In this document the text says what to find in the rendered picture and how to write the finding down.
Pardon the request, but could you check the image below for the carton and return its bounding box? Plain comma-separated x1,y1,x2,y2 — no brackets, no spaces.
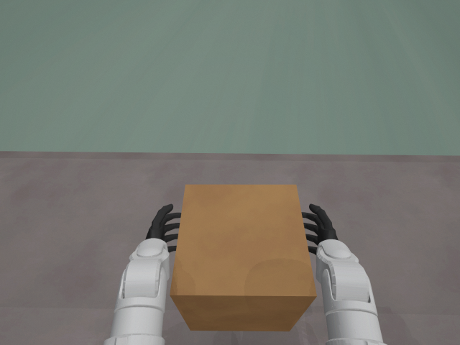
170,185,317,331

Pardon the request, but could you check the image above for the robot right forearm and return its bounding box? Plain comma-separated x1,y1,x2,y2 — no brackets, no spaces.
316,239,386,345

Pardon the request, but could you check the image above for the robot left hand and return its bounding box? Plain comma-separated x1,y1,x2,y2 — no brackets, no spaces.
145,204,181,252

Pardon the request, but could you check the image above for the robot left forearm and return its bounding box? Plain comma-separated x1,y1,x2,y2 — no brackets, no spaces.
103,238,170,345

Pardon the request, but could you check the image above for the robot right hand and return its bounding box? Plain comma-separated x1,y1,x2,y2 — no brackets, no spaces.
301,204,338,255

